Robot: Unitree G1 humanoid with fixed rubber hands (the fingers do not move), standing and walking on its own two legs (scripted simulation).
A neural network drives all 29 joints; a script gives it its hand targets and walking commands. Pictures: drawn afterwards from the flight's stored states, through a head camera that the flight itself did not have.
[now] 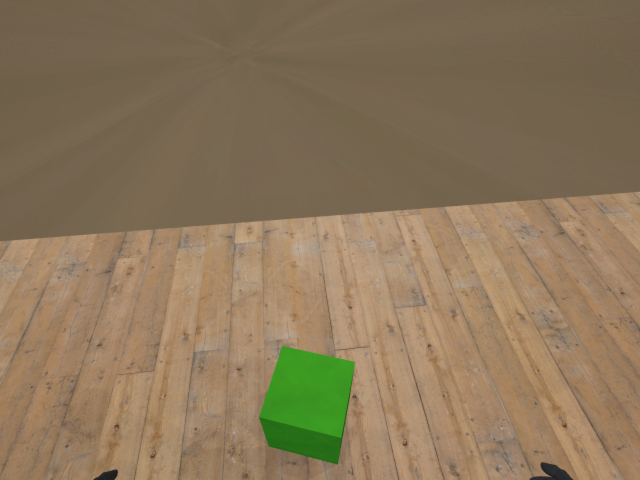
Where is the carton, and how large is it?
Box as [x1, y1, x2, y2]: [259, 346, 354, 463]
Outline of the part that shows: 282,346 259,416 268,445 337,463 348,404 354,362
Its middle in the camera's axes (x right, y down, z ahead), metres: -0.03 +0.48 +1.10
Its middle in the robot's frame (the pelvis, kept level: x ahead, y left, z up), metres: +0.46 +0.04 -0.66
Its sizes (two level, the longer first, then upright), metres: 0.210 0.200 0.250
